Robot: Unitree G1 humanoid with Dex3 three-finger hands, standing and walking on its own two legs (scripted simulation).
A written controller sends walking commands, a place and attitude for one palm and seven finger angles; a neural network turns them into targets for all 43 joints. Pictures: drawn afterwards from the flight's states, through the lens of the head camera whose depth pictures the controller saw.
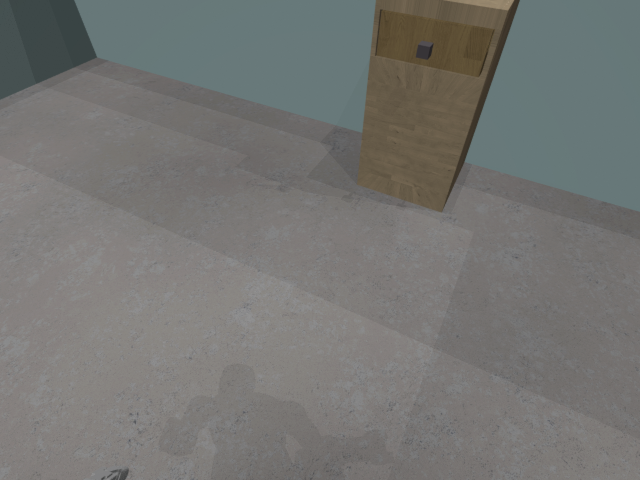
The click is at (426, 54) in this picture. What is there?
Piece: drawer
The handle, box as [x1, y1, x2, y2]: [416, 41, 433, 59]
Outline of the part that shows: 421,41 418,44 416,57 427,59 430,55 433,43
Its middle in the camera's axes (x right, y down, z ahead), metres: +0.37 -0.66 +1.35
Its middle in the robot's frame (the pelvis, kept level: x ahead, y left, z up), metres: +1.47 -0.29 -0.05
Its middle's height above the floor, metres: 0.72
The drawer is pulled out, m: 0.00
